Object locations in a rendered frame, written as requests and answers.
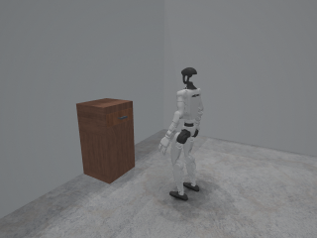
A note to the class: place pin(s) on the right robot forearm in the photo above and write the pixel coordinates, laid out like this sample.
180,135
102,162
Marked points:
197,120

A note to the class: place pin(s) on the robot left hand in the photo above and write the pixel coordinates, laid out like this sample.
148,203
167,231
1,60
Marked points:
164,142

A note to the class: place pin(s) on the humanoid robot head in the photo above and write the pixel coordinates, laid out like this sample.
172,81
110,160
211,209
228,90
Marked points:
189,71

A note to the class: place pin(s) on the left robot forearm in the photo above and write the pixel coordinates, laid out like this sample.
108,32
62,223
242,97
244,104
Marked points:
173,126

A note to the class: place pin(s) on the robot left upper arm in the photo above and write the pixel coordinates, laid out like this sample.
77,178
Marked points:
181,95

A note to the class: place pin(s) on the drawer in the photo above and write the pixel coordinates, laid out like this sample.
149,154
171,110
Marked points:
113,118

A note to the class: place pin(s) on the handle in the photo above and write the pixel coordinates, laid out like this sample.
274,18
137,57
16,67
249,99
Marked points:
124,117

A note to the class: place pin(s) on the robot right foot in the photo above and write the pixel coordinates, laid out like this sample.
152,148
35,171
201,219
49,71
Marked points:
188,185

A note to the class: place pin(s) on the robot right hand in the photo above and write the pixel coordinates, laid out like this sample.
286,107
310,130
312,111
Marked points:
197,127

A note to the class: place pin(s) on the cabinet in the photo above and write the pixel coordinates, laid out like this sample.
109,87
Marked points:
107,152

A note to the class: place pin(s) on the robot right upper arm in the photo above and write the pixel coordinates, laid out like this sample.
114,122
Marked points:
201,106

